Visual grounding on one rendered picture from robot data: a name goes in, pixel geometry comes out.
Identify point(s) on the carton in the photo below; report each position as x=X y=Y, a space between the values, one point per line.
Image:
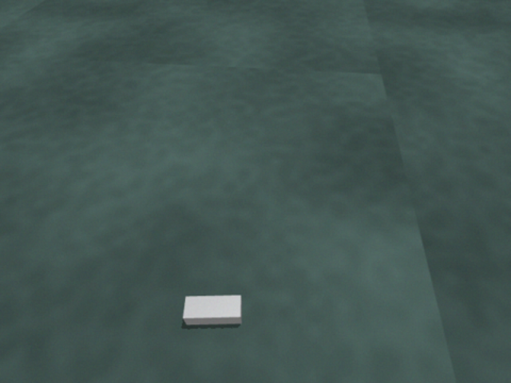
x=209 y=310

